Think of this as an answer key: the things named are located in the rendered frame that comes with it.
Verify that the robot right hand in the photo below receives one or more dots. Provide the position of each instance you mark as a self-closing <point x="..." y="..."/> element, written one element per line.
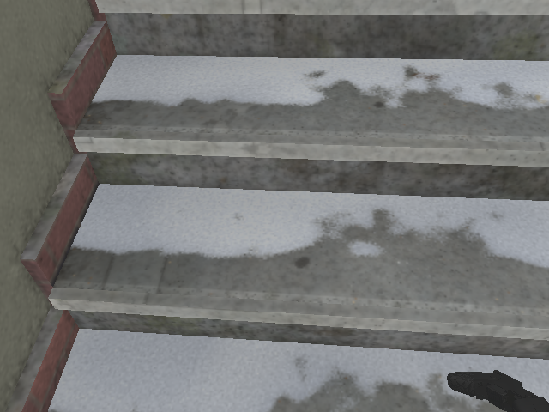
<point x="499" y="389"/>

